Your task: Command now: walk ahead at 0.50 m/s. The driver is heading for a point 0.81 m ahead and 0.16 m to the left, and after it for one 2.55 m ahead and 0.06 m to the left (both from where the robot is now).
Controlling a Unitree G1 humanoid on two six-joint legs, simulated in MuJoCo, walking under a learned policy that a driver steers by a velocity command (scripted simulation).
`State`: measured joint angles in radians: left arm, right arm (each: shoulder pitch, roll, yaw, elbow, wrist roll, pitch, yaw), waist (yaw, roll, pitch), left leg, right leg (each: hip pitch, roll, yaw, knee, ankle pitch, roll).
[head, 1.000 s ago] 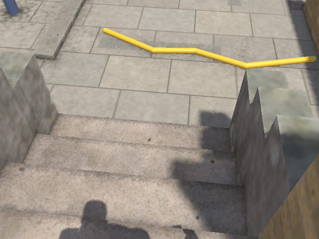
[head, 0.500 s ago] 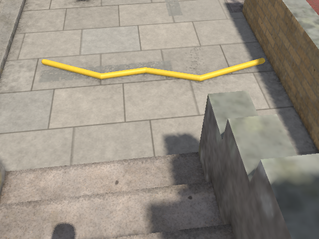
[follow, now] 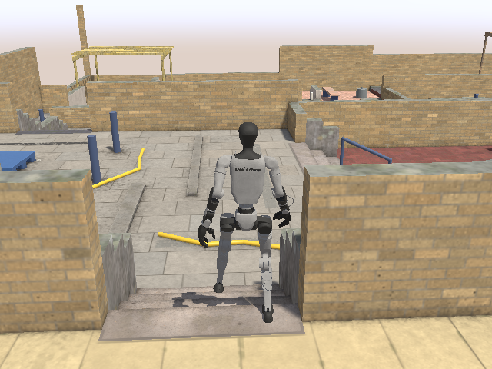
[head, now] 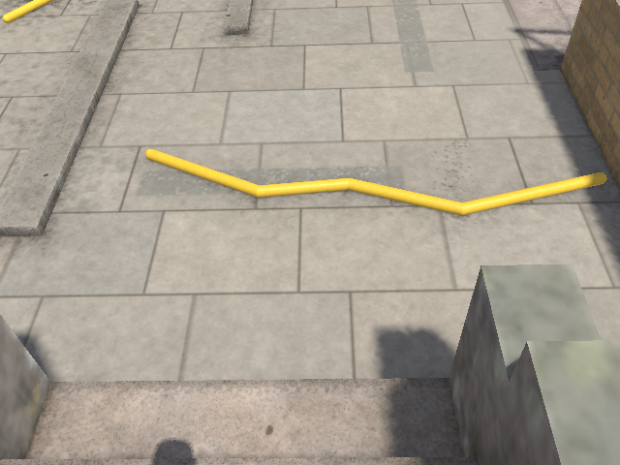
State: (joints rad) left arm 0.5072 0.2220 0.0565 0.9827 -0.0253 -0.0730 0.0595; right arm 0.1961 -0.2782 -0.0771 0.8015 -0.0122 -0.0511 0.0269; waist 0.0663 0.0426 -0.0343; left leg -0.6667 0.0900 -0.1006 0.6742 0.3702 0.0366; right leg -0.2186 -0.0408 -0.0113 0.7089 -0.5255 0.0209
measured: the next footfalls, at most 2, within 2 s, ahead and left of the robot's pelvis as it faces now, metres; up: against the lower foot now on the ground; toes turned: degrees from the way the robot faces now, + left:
left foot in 0.16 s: +0.20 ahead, +0.17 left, -0.16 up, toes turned +1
right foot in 0.72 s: +0.53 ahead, -0.05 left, -0.31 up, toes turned -1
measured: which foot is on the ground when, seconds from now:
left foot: up 0.00-0.14, down 0.16-0.74, up 0.76-1.00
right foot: down 0.00-0.16, up 0.18-0.70, down 0.72-1.00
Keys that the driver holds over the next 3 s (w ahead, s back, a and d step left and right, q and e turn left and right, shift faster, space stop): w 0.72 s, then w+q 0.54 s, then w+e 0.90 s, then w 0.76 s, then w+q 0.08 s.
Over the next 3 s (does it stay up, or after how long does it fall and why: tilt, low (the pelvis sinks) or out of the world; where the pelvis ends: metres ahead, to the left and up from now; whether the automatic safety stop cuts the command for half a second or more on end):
stays up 1.68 0.04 -0.59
